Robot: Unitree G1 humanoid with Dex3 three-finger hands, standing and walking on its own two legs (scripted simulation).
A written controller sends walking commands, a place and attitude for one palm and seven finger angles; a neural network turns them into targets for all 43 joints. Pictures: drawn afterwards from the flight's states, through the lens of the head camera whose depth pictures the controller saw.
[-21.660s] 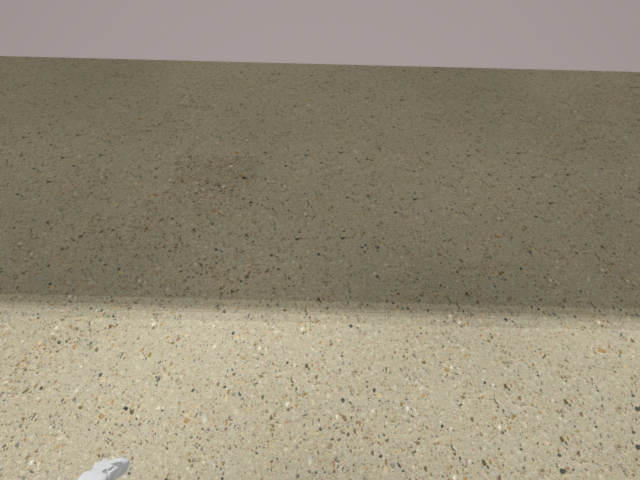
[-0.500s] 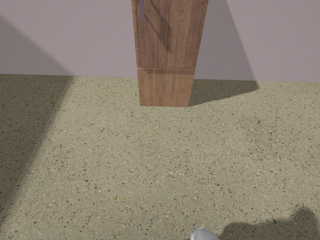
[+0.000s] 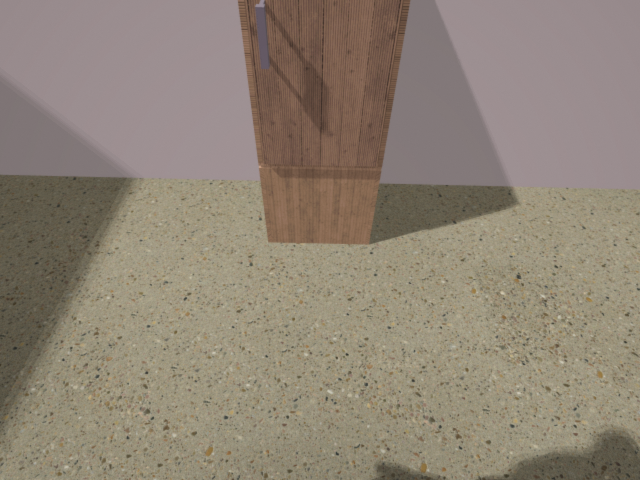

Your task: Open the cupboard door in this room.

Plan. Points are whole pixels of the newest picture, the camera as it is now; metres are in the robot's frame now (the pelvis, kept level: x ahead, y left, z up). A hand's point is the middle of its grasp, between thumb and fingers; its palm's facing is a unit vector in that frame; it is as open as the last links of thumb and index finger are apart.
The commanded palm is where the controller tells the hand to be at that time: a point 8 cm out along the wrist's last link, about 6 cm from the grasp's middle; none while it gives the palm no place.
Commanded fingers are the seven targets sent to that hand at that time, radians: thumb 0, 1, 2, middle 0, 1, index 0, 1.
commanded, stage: stand and wait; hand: left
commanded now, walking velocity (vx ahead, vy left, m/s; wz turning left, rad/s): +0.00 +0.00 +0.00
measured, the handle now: (263, 35) +1.08 +0.20 +0.09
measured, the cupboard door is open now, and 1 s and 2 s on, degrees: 0 0 0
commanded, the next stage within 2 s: look at it before walking up in 0.66 s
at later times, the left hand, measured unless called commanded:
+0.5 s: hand out of the picture +0.01 +0.18 -0.17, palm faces +0.01 -0.99 -0.15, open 7.3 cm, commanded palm none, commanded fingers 0.00 0.90 0.90 -0.20 -0.30 -0.20 -0.30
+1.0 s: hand out of the picture +0.04 +0.18 -0.17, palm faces -0.01 -0.99 -0.17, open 7.3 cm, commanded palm none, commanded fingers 0.00 0.90 0.90 -0.20 -0.30 -0.20 -0.30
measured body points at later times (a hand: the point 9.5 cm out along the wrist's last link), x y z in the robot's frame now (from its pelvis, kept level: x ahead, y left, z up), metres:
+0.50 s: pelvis +0.05 +0.02 +0.01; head +0.06 +0.03 +0.46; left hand +0.01 +0.23 -0.15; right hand +0.04 -0.20 -0.15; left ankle +0.02 +0.12 -0.73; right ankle +0.04 -0.11 -0.73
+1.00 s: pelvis +0.05 +0.02 +0.01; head +0.06 +0.02 +0.46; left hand +0.05 +0.23 -0.15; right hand +0.02 -0.18 -0.15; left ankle +0.02 +0.12 -0.73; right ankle +0.04 -0.11 -0.73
